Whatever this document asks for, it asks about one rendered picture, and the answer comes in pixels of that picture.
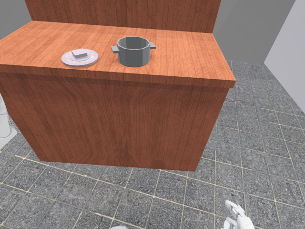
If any lid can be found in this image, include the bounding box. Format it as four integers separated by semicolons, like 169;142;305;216
61;49;99;67

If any pot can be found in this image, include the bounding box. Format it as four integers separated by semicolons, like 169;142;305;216
111;36;156;67

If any knob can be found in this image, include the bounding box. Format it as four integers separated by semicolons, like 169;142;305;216
71;48;87;58

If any left robot hand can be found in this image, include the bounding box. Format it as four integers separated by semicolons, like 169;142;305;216
0;94;17;149

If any right robot hand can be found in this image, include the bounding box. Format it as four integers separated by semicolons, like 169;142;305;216
221;200;255;229

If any table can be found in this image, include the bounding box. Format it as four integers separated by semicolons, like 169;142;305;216
0;0;236;172

